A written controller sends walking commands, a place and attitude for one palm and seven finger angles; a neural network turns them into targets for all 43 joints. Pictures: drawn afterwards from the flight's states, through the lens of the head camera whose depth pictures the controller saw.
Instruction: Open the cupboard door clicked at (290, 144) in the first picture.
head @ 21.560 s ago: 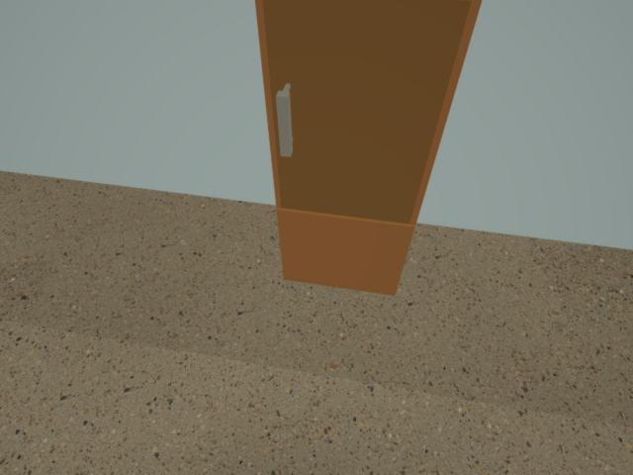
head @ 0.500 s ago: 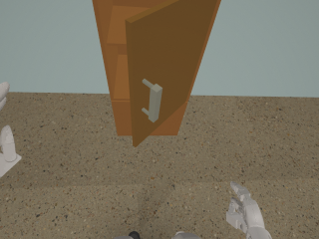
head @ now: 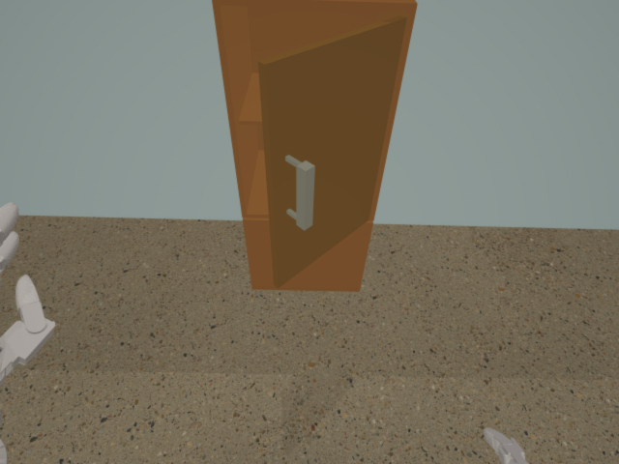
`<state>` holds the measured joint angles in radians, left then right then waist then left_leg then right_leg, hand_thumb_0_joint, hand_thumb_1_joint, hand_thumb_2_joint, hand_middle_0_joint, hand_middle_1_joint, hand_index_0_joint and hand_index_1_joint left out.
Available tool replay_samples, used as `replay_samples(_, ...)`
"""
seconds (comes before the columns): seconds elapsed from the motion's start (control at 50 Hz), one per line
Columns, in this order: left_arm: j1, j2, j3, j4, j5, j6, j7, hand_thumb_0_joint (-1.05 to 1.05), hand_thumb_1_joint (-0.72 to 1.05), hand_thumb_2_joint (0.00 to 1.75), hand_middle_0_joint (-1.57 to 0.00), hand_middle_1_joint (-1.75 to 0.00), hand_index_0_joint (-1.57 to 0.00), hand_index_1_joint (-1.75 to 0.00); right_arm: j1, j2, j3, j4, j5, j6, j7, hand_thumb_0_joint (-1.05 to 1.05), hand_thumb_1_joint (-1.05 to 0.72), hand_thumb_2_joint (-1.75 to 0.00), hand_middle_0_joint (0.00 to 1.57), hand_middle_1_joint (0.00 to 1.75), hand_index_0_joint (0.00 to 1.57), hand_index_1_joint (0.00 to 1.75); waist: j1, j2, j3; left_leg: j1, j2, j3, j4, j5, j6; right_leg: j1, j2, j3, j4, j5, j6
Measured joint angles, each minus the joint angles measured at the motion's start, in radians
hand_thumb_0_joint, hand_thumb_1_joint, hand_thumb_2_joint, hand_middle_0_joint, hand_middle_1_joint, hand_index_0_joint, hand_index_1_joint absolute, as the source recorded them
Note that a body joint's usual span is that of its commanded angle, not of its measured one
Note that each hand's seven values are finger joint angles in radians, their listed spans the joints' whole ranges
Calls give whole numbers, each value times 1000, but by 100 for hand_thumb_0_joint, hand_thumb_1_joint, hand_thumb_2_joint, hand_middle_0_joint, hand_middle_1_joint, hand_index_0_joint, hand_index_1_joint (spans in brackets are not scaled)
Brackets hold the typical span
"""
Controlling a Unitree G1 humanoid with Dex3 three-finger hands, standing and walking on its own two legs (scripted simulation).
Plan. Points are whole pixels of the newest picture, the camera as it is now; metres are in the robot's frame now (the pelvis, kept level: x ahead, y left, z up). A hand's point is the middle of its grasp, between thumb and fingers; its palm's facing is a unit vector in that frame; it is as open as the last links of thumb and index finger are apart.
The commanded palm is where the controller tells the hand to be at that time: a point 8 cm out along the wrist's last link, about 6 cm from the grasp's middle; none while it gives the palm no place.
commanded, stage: stop stepping back and stand still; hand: left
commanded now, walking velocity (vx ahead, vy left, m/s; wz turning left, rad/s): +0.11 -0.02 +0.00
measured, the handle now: (297, 192) +0.64 +0.07 -0.02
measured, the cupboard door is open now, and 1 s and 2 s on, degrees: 45 45 45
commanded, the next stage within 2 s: let the arm hang, fingers relaxed in 0.38 s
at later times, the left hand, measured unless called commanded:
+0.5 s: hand (28, 353) +0.18 +0.28 +0.15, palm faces +0.45 -0.77 -0.45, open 7.4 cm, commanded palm none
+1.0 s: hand out of the picture -0.04 +0.17 -0.17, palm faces +0.10 -0.97 -0.23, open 7.1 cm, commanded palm none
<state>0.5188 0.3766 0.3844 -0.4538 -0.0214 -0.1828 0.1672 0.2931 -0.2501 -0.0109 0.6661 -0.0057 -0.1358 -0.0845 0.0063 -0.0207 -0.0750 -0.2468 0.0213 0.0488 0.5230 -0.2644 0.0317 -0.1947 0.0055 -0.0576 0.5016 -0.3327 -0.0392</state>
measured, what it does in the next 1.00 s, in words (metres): steps on the spot: right foot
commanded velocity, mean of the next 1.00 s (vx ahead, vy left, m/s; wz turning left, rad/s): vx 0.05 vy -0.01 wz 0.00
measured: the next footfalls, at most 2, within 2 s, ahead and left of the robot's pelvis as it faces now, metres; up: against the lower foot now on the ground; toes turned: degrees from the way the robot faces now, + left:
right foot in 0.66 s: +0.04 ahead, -0.11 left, +0.00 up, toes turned +3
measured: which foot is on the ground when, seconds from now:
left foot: down 0.00-1.00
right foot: down 0.00-0.42, up 0.44-0.64, down 0.66-1.00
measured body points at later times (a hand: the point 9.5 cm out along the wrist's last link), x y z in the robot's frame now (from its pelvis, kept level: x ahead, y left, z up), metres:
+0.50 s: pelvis -0.03 +0.01 -0.01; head -0.03 +0.01 +0.44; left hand +0.15 +0.31 +0.18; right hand +0.11 -0.22 -0.10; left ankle -0.02 +0.12 -0.74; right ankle -0.05 -0.09 -0.72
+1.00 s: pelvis -0.03 -0.02 +0.00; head +0.00 -0.02 +0.45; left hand -0.04 +0.22 -0.15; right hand -0.04 -0.25 -0.15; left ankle -0.03 +0.10 -0.74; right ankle +0.00 -0.11 -0.74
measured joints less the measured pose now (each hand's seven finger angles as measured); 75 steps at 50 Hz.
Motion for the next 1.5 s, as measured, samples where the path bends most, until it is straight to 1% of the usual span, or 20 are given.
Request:
replay_samples(0.02, -6, 1, -2, -2, -1, -3, -1, 1, 89, 90, -22, -30, -21, -31, -3, -6, -7, -2, 1, -2, -1, 1, -90, -89, 20, 30, 20, 30, -11, 11, 2, 22, 7, -6, -38, -22, -13, -12, 4, -10, 22, -9, 3)
replay_samples(0.06, -8, 12, 5, 4, -3, -12, -4, 1, 89, 90, -21, -30, -21, -31, -24, 4, -11, 0, 5, 6, -2, 1, -90, -89, 20, 30, 20, 30, -16, -6, 22, 24, -6, 3, -31, -24, -33, -18, -11, -1, 47, -9, 2)
replay_samples(0.16, 38, 49, 33, 0, -4, -15, -9, 1, 89, 90, -21, -30, -21, -31, -39, 32, 7, -35, 6, -4, 1, 1, -90, -89, 20, 30, 20, 30, -33, 0, 41, 5, -1, 15, 9, -13, -33, -33, -9, 11, 70, 0, 12)
replay_samples(0.26, 38, 36, 35, 1, 0, -17, -10, 1, 89, 90, -22, -30, -21, -31, -27, 57, 24, -34, -1, -2, 3, 1, -90, -89, 20, 30, 20, 30, -21, 26, 42, -31, 14, -2, 55, -41, -27, -44, 9, -2, 66, 10, -1)
replay_samples(0.34, 14, 11, 17, -5, 3, -20, -8, 1, 89, 90, -22, -30, -21, -31, -19, 58, 24, -7, -3, 7, 10, 1, -90, -89, 20, 30, 20, 30, 3, 26, 52, -84, 3, -13, 190, -103, -14, -51, 12, -7, 76, 7, -10)
replay_samples(0.4, -9, -2, 14, -17, 1, -21, -4, 1, 89, 90, -22, -30, -21, -31, -14, 45, 28, -1, -6, 7, 11, 1, -90, -89, 20, 30, 20, 30, 7, 20, 66, -41, 0, -12, 82, -55, -1, -57, 6, -10, 114, -15, 3)
replay_samples(0.48, -21, 10, 34, 4, 3, -19, -2, 1, 89, 90, -21, -30, -21, -31, -37, 69, 24, 5, -12, -5, 8, 1, -90, -89, 20, 30, 20, 30, -4, -16, 90, -19, -28, 12, 67, -32, -13, -97, -13, 28, 245, -107, 33)
replay_samples(0.5, -48, 10, 16, 55, 20, -22, -16, 1, 89, 90, -21, -30, -21, -30, -39, 69, 14, 18, -19, -22, 24, 1, -90, -89, 20, 30, 20, 30, -13, -4, 82, -27, -30, 2, 58, -26, -14, -120, -12, 24, 283, -121, 38)
replay_samples(0.52, -98, 1, -22, 141, 33, 2, -40, 1, 89, 90, -21, -30, -20, -30, -44, 61, 4, 33, -22, -15, 42, 1, -90, -89, 20, 30, 20, 30, -20, 15, 71, -39, -33, -13, 52, -16, -12, -150, -9, 27, 329, -145, 43)
replay_samples(0.56, -201, -39, -113, 364, 45, 93, -79, 1, 90, 90, -20, -30, -20, -30, -60, 42, -5, 65, -33, 32, 61, 1, -90, -89, 20, 30, 20, 30, -29, 56, 58, -51, -37, -38, 38, 2, -10, -191, -3, 45, 384, -201, 50)
replay_samples(0.62, -295, -104, -231, 710, 52, 194, -119, 0, 90, 90, -20, -30, -19, -30, -76, 31, 3, 105, -40, 93, 79, 1, -90, -89, 20, 30, 20, 30, -35, 68, 61, -47, -42, -45, 38, 8, -22, -182, -9, 60, 295, -142, 54)
replay_samples(0.66, -299, -129, -300, 888, 54, 213, -140, 1, 91, 90, -20, -30, -19, -30, -82, 42, 10, 129, -31, 121, 87, 1, -90, -89, 20, 30, 20, 30, -32, 27, 70, -56, -54, -24, 79, -18, -37, -143, -25, 89, 152, 16, 40)
replay_samples(0.74, -271, -241, -410, 1203, 52, 237, -170, 1, 91, 90, -20, -30, -19, -30, -77, 34, -2, 206, -25, 163, 90, 1, -90, -89, 20, 30, 20, 30, -54, 52, 116, -64, -19, -53, 175, -129, -27, -113, 16, 52, 148, 31, -1)
replay_samples(0.78, -265, -270, -365, 1262, 22, 208, -143, -3, 97, 90, -21, -30, -20, -30, -51, 40, -8, 248, -21, 169, 82, 1, -91, -89, 20, 30, 20, 29, -46, 49, 137, -63, -5, -67, 176, -121, -24, -91, 35, 25, 98, 49, -10)
replay_samples(0.84, -280, -239, -350, 1334, 32, 191, -138, -6, 101, 90, -21, -30, -21, -30, -13, 55, -10, 319, -25, 170, 69, 1, -91, -89, 20, 30, 20, 29, -22, 35, 155, -24, 3, -72, 71, -9, -27, -70, 48, 0, 47, 77, -15)
replay_samples(0.9, -280, -208, -353, 1418, 32, 198, -139, -5, 99, 90, -21, -30, -20, -30, 10, 72, -3, 376, -26, 172, 63, 1, -91, -89, 19, 30, 20, 29, -8, 18, 156, 3, -2, -65, 10, 4, -41, -46, 43, 8, -15, 109, -11)
replay_samples(1.0, -263, -187, -362, 1528, 29, 197, -142, -2, 95, 90, -21, -30, -20, -30, 24, 89, 4, 428, -21, 163, 61, 1, -91, -89, 19, 30, 19, 29, -11, 26, 155, 37, -9, -55, -73, 43, -38, -20, 36, 19, -84, 148, -8)
replay_samples(1.12, -248, -191, -366, 1590, 29, 193, -140, 0, 92, 90, -20, -30, -20, -30, 20, 106, 8, 456, -19, 157, 61, 0, -91, -89, 19, 30, 20, 29, -13, 43, 147, 57, -15, -46, -108, 61, -31, -5, 30, 28, -112, 163, -2)
replay_samples(1.38, -279, -236, -370, 1593, 33, 179, -139, 0, 91, 90, -20, -30, -20, -30, -14, 114, 7, 461, -20, 141, 59, 0, -91, -89, 20, 30, 20, 29, -11, 42, 121, 67, -33, -30, -118, 64, -16, -9, 13, 44, -97, 157, 14)
replay_samples(1.5, -292, -226, -367, 1591, 34, 176, -138, 1, 92, 90, -20, -30, -20, -30, -24, 106, 5, 460, -21, 138, 58, 0, -91, -89, 20, 30, 20, 29, -13, 35, 119, 72, -36, -26, -120, 62, -13, -7, 10, 48, -95, 154, 18)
